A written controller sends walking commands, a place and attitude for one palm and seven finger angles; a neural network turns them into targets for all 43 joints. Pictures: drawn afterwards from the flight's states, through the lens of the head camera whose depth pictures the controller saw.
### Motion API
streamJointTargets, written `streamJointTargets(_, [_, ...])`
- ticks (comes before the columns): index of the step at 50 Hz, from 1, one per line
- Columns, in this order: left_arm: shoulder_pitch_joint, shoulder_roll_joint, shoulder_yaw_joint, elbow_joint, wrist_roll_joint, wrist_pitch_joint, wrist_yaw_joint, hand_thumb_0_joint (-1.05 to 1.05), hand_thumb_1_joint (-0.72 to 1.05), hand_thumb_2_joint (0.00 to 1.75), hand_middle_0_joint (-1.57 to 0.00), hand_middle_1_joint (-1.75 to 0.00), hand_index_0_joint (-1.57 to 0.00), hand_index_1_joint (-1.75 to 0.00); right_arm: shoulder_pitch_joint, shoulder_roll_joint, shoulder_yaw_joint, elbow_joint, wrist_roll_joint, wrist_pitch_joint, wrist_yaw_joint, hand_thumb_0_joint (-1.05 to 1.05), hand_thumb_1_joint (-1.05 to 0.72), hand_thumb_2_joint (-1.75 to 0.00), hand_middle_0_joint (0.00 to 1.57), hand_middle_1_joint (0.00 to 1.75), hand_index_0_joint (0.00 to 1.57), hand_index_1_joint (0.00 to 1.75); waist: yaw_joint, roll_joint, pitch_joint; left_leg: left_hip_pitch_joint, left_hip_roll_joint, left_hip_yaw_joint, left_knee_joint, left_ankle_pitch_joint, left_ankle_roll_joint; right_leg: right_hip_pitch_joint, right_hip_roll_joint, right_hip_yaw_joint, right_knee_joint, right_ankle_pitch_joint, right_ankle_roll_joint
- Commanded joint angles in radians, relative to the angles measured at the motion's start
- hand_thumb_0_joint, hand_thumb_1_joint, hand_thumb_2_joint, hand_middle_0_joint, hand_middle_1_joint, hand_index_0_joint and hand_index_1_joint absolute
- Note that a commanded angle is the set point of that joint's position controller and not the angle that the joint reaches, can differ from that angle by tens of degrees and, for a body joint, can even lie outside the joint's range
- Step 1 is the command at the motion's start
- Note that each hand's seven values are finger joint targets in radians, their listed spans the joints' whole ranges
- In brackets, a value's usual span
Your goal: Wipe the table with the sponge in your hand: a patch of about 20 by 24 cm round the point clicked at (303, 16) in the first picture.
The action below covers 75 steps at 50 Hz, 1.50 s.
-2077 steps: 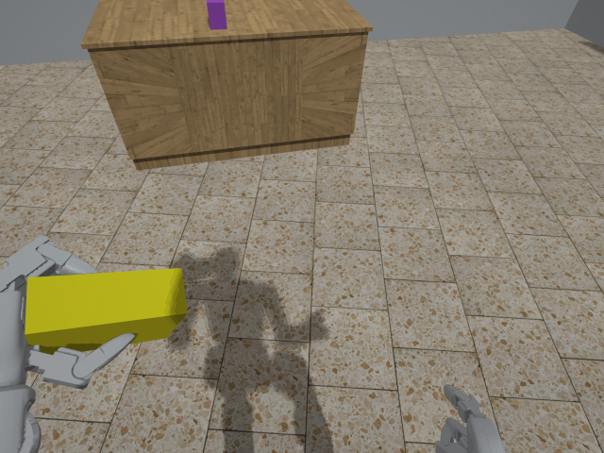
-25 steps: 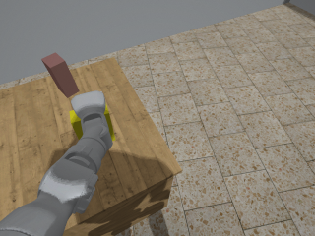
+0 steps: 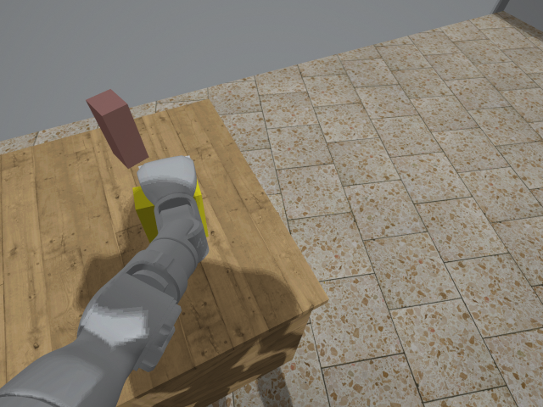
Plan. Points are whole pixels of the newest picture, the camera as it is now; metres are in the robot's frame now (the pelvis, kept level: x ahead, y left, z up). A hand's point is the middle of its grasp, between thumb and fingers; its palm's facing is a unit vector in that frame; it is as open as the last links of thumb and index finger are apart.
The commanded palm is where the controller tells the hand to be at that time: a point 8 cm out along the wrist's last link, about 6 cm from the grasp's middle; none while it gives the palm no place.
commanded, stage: wipe back along the third lane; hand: left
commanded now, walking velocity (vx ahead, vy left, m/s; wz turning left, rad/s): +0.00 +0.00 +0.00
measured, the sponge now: (175, 221) +0.44 +0.18 -0.04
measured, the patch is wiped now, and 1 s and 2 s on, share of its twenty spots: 0.95 0.95 0.95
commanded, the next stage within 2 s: slide back across to the middle lane in 1.92 s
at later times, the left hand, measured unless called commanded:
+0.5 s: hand (186, 223) +0.40 +0.14 +0.01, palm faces -0.06 -0.02 -1.00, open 9.5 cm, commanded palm +0.35 +0.12 +0.04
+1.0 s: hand (195, 256) +0.34 +0.12 +0.01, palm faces -0.05 -0.03 -1.00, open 9.5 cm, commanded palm +0.29 +0.10 +0.04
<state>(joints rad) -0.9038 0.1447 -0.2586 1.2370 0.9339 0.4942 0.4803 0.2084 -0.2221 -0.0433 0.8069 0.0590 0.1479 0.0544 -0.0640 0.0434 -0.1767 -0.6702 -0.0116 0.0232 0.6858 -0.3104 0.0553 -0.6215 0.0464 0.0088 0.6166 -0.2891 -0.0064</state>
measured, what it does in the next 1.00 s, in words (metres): stands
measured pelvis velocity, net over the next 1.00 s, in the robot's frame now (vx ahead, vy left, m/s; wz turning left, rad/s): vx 0.00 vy -0.03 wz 0.04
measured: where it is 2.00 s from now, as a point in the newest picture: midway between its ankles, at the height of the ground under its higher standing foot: outside the picture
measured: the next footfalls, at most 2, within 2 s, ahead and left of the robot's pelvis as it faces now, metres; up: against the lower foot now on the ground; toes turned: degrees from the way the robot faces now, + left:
none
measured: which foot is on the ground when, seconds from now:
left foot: down 0.00-1.00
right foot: down 0.00-1.00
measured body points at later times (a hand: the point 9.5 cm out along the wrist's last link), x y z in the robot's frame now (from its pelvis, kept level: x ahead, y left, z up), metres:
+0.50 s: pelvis +0.02 -0.01 +0.01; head +0.04 -0.02 +0.46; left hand +0.39 +0.14 +0.07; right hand +0.21 -0.23 -0.11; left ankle +0.00 +0.08 -0.72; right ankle -0.01 -0.12 -0.72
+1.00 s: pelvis +0.00 -0.03 +0.01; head -0.01 -0.05 +0.46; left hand +0.34 +0.12 +0.07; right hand +0.19 -0.25 -0.10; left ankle +0.00 +0.08 -0.72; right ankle -0.01 -0.12 -0.72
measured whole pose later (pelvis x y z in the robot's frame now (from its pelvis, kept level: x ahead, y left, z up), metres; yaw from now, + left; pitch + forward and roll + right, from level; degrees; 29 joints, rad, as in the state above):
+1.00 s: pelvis +0.00 -0.03 +0.01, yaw +2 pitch +6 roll +0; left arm -0.46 0.04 -0.44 0.81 0.96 0.56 0.41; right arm 0.06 -0.23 -0.03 0.74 0.08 0.27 0.05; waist 0.05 0.04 -0.15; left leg -0.41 -0.01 -0.01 0.57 -0.27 0.01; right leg -0.38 0.05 -0.02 0.56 -0.29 -0.05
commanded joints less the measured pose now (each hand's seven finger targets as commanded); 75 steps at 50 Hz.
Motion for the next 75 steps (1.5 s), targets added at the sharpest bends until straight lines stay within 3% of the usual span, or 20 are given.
streamJointTargets(1, [-0.191,-0.035,-0.032,-0.063,-0.012,0.005,-0.019,0.0,0.1,1.3,-1.2,-1.6,-1.2,-1.6,-0.056,-0.143,-0.037,-0.107,-0.004,-0.017,-0.003,0.0,-0.9,-0.9,0.2,0.3,0.2,0.3,-0.003,-0.088,-0.284,0.292,0.049,-0.042,-0.089,0.278,-0.032,0.126,0.002,-0.053,-0.063,0.263,-0.051])
streamJointTargets(8, [-0.119,-0.118,-0.077,-0.126,-0.018,0.005,-0.025,0.0,0.1,1.3,-1.2,-1.6,-1.2,-1.6,-0.12,-0.123,-0.04,-0.117,-0.005,0.013,0.004,0.0,-0.9,-0.9,0.2,0.3,0.2,0.3,0.02,-0.108,-0.287,0.34,0.047,-0.038,-0.093,0.373,-0.036,0.188,-0.006,-0.053,-0.066,0.371,-0.058])
streamJointTargets(13, [-0.055,-0.102,-0.075,-0.176,-0.01,0.021,-0.029,0.0,0.1,1.3,-1.2,-1.6,-1.2,-1.6,-0.163,-0.12,-0.033,-0.132,-0.004,0.041,0.004,0.0,-0.9,-0.9,0.2,0.3,0.2,0.3,0.042,-0.125,-0.26,0.341,0.038,-0.032,-0.107,0.389,-0.038,0.243,-0.014,-0.049,-0.074,0.421,-0.061])
streamJointTargets(19, [0.032,-0.168,-0.151,-0.256,-0.001,0.038,-0.048,0.0,0.1,1.3,-1.2,-1.6,-1.2,-1.6,-0.207,-0.116,-0.034,-0.154,-0.009,0.067,0.013,0.0,-0.9,-0.9,0.2,0.3,0.2,0.3,0.054,-0.128,-0.259,0.377,0.034,-0.03,-0.098,0.437,-0.035,0.276,-0.017,-0.049,-0.071,0.477,-0.067])
streamJointTargets(27, [0.092,-0.107,-0.135,-0.332,0.011,0.072,-0.065,0.0,0.1,1.3,-1.2,-1.6,-1.2,-1.6,-0.261,-0.117,-0.018,-0.176,-0.001,0.089,-0.004,0.0,-0.9,-0.9,0.2,0.3,0.2,0.3,0.066,-0.141,-0.193,0.348,0.011,-0.019,-0.132,0.329,-0.033,0.323,-0.025,-0.03,-0.108,0.441,-0.068])
streamJointTargets(30, [0.131,-0.099,-0.131,-0.36,0.015,0.072,-0.075,0.0,0.1,1.3,-1.2,-1.6,-1.2,-1.6,-0.27,-0.117,-0.019,-0.185,-0.001,0.088,-0.01,0.0,-0.9,-0.9,0.2,0.3,0.2,0.3,0.075,-0.136,-0.208,0.355,0.007,-0.014,-0.134,0.323,-0.031,0.346,-0.029,-0.022,-0.111,0.449,-0.069])
streamJointTargets(33, [0.168,-0.133,-0.163,-0.406,0.012,0.068,-0.089,0.0,0.1,1.3,-1.2,-1.6,-1.2,-1.6,-0.289,-0.109,-0.016,-0.207,0.004,0.09,-0.009,0.0,-0.9,-0.9,0.2,0.3,0.2,0.3,0.084,-0.129,-0.211,0.352,0.003,-0.017,-0.138,0.32,-0.029,0.359,-0.028,-0.019,-0.111,0.448,-0.074])
streamJointTargets(35, [0.201,-0.101,-0.148,-0.401,0.021,0.068,-0.09,0.0,0.1,1.3,-1.2,-1.6,-1.2,-1.6,-0.285,-0.118,-0.017,-0.202,0.003,0.093,-0.012,0.0,-0.9,-0.9,0.2,0.3,0.2,0.3,0.08,-0.154,-0.177,0.346,0.002,-0.015,-0.143,0.283,-0.029,0.349,-0.028,-0.013,-0.123,0.411,-0.07])
streamJointTargets(38, [0.241,-0.131,-0.169,-0.446,0.006,0.063,-0.098,0.0,0.1,1.3,-1.2,-1.6,-1.2,-1.6,-0.305,-0.109,-0.016,-0.222,0.01,0.09,-0.009,0.0,-0.9,-0.9,0.2,0.3,0.2,0.3,0.092,-0.153,-0.172,0.342,-0.002,-0.015,-0.148,0.281,-0.025,0.366,-0.03,-0.008,-0.128,0.418,-0.073])
streamJointTargets(39, [0.269,-0.095,-0.148,-0.454,0.009,0.064,-0.096,0.0,0.1,1.3,-1.2,-1.6,-1.2,-1.6,-0.302,-0.118,-0.017,-0.219,0.009,0.091,-0.01,0.0,-0.9,-0.9,0.2,0.3,0.2,0.3,0.098,-0.162,-0.166,0.343,-0.003,-0.015,-0.15,0.264,-0.027,0.368,-0.029,-0.003,-0.132,0.397,-0.071])
streamJointTargets(42, [0.266,-0.126,-0.184,-0.472,0.017,0.066,-0.096,0.0,0.1,1.3,-1.2,-1.6,-1.2,-1.6,-0.31,-0.113,-0.015,-0.221,0.012,0.087,-0.011,0.0,-0.9,-0.9,0.2,0.3,0.2,0.3,0.092,-0.145,-0.137,0.345,-0.005,-0.013,-0.157,0.23,-0.026,0.341,-0.026,-0.001,-0.141,0.34,-0.072])
streamJointTargets(45, [0.273,-0.103,-0.169,-0.477,0.016,0.064,-0.095,0.0,0.1,1.3,-1.2,-1.6,-1.2,-1.6,-0.319,-0.115,-0.015,-0.221,0.016,0.085,-0.013,0.0,-0.9,-0.9,0.2,0.3,0.2,0.3,0.093,-0.148,-0.114,0.339,-0.005,-0.018,-0.165,0.188,-0.026,0.323,-0.024,0.002,-0.15,0.268,-0.072])
streamJointTargets(48, [0.265,-0.142,-0.197,-0.491,0.011,0.058,-0.099,0.0,0.1,1.3,-1.2,-1.6,-1.2,-1.6,-0.333,-0.105,-0.015,-0.23,0.021,0.078,-0.011,0.0,-0.9,-0.9,0.2,0.3,0.2,0.3,0.095,-0.14,-0.111,0.336,-0.005,-0.021,-0.17,0.171,-0.025,0.314,-0.021,-0.002,-0.153,0.227,-0.074])
streamJointTargets(52, [0.255,-0.126,-0.188,-0.469,0.012,0.049,-0.09,0.0,0.1,1.3,-1.2,-1.6,-1.2,-1.6,-0.332,-0.109,-0.014,-0.221,0.019,0.072,-0.014,0.0,-0.9,-0.9,0.2,0.3,0.2,0.3,0.095,-0.146,-0.096,0.336,-0.007,-0.015,-0.171,0.126,-0.024,0.291,-0.021,0.003,-0.164,0.156,-0.07])
streamJointTargets(55, [0.278,-0.132,-0.187,-0.467,0.01,0.043,-0.085,0.0,0.1,1.3,-1.2,-1.6,-1.2,-1.6,-0.332,-0.109,-0.015,-0.22,0.017,0.071,-0.015,0.0,-0.9,-0.9,0.2,0.3,0.2,0.3,0.097,-0.179,-0.107,0.335,-0.008,-0.016,-0.166,0.139,-0.023,0.308,-0.021,0.01,-0.161,0.183,-0.068])
streamJointTargets(63, [0.409,-0.14,-0.196,-0.563,-0.005,0.05,-0.099,0.0,0.1,1.3,-1.2,-1.6,-1.2,-1.6,-0.368,-0.107,-0.017,-0.246,0.022,0.074,0.003,0.0,-0.9,-0.9,0.2,0.3,0.2,0.3,0.127,-0.17,-0.117,0.338,-0.012,-0.017,-0.166,0.176,-0.022,0.356,-0.024,0.029,-0.157,0.256,-0.074])
streamJointTargets(66, [0.433,-0.163,-0.235,-0.596,0.0,0.06,-0.106,0.0,0.1,1.3,-1.2,-1.6,-1.2,-1.6,-0.376,-0.107,-0.014,-0.248,0.025,0.076,0.009,0.0,-0.9,-0.9,0.2,0.3,0.2,0.3,0.118,-0.171,-0.077,0.348,-0.013,-0.013,-0.164,0.17,-0.02,0.342,-0.025,0.029,-0.161,0.248,-0.071])
streamJointTargets(68, [0.474,-0.141,-0.214,-0.625,-0.005,0.066,-0.115,0.0,0.1,1.3,-1.2,-1.6,-1.2,-1.6,-0.391,-0.109,-0.015,-0.255,0.026,0.077,0.011,0.0,-0.9,-0.9,0.2,0.3,0.2,0.3,0.134,-0.18,-0.092,0.348,-0.014,-0.018,-0.168,0.184,-0.02,0.363,-0.023,0.04,-0.162,0.27,-0.075])
streamJointTargets(70, [0.476,-0.147,-0.237,-0.649,0.005,0.068,-0.12,0.0,0.1,1.3,-1.2,-1.6,-1.2,-1.6,-0.391,-0.11,-0.012,-0.254,0.028,0.08,0.013,0.0,-0.9,-0.9,0.2,0.3,0.2,0.3,0.123,-0.181,-0.084,0.356,-0.015,-0.014,-0.162,0.189,-0.019,0.359,-0.025,0.037,-0.153,0.286,-0.073])
streamJointTargets(75, [0.487,-0.096,-0.198,-0.673,0.012,0.075,-0.127,0.0,0.1,1.3,-1.2,-1.6,-1.2,-1.6,-0.401,-0.112,-0.007,-0.251,0.027,0.075,0.001,0.0,-0.9,-0.9,0.2,0.3,0.2,0.3,0.128,-0.192,-0.07,0.352,-0.019,-0.011,-0.165,0.181,-0.02,0.369,-0.028,0.053,-0.16,0.296,-0.067])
